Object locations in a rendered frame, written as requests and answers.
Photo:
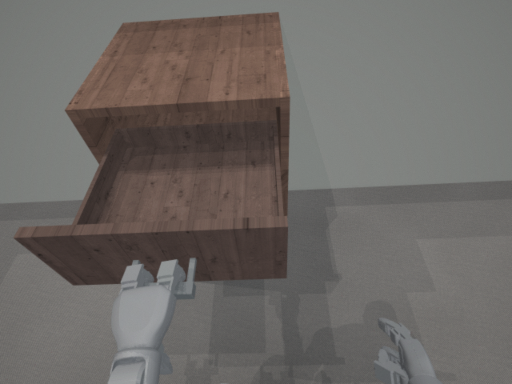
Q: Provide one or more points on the cabinet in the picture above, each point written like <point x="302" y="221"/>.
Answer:
<point x="185" y="72"/>

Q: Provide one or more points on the handle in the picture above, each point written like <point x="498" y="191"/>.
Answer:
<point x="183" y="290"/>

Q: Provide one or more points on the robot left forearm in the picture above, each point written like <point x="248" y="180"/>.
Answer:
<point x="135" y="365"/>

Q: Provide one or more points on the robot left hand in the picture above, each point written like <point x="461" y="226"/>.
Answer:
<point x="141" y="315"/>

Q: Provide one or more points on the robot right hand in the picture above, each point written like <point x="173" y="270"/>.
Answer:
<point x="394" y="367"/>

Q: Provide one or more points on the drawer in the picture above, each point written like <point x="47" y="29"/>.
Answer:
<point x="207" y="191"/>

